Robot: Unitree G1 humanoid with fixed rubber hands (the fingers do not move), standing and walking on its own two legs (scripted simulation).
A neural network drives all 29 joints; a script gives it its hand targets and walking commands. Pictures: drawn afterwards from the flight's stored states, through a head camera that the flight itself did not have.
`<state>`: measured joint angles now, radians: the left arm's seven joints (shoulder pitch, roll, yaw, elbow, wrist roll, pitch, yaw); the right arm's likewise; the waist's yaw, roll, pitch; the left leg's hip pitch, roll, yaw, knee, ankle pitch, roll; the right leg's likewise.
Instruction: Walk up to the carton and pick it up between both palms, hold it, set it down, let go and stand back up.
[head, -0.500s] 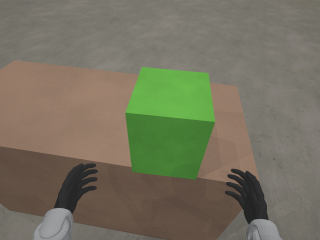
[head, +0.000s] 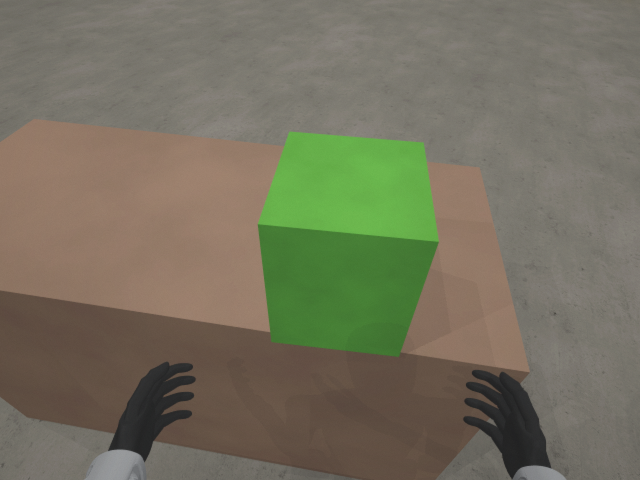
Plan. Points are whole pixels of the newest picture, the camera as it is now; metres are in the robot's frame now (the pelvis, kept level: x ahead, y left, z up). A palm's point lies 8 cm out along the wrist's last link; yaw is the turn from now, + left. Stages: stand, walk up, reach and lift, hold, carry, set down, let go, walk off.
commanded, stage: set down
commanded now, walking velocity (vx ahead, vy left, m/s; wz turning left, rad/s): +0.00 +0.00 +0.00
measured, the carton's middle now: (344, 245) +0.46 -0.02 +0.06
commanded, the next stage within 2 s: let go in 1.38 s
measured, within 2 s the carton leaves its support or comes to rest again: neither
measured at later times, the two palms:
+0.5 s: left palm (132, 459) +0.18 +0.23 -0.02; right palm (507, 460) +0.18 -0.20 -0.02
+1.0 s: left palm out of the picture +0.16 +0.25 -0.06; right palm out of the picture +0.17 -0.20 -0.06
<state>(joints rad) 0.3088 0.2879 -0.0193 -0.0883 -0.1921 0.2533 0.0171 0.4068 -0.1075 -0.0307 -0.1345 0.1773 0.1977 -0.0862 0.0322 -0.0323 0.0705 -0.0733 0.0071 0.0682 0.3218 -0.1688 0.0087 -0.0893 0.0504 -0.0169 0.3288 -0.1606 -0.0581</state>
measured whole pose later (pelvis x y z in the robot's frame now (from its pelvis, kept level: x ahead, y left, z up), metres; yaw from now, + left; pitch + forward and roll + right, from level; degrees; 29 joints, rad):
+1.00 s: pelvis +0.01 +0.01 +0.00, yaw +0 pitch -4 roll +0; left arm 0.26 0.28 -0.03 0.34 -0.10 0.14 0.02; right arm 0.27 -0.12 -0.03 0.44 0.02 -0.05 -0.01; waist 0.02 -0.03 0.06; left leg -0.10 0.00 0.06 0.38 -0.21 0.02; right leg -0.11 0.05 -0.02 0.37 -0.19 -0.05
